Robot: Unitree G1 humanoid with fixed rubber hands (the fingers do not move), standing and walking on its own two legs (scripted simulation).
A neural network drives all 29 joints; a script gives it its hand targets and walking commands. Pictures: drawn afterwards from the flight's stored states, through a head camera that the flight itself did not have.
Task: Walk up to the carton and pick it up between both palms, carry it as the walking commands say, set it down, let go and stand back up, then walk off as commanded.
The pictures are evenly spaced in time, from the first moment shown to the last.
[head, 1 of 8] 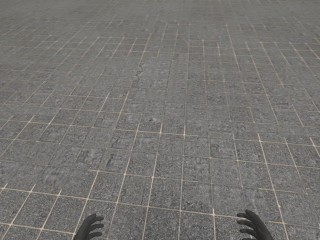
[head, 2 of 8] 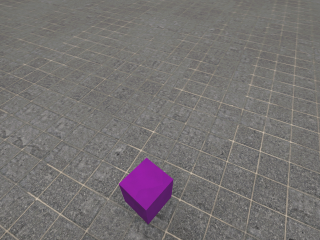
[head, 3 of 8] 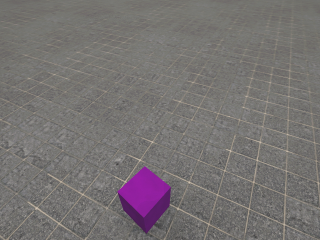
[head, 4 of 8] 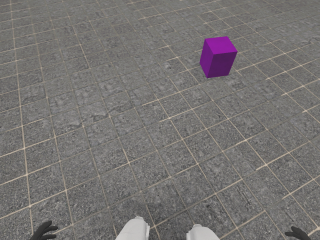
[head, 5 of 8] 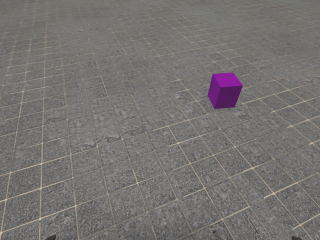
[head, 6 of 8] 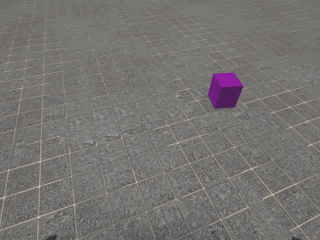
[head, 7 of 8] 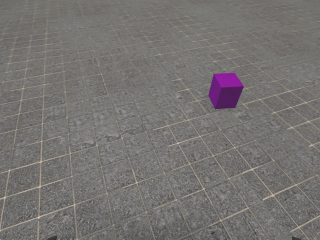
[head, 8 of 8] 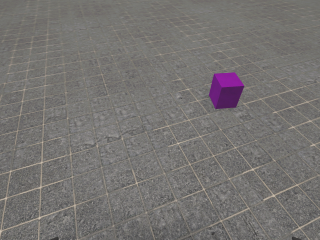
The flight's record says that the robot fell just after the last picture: no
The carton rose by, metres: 0.00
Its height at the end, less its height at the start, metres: +0.00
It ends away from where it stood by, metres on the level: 0.00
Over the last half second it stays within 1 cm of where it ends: yes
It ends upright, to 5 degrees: yes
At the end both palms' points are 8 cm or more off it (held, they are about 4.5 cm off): yes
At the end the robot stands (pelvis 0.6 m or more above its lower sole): yes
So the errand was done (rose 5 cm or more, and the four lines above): no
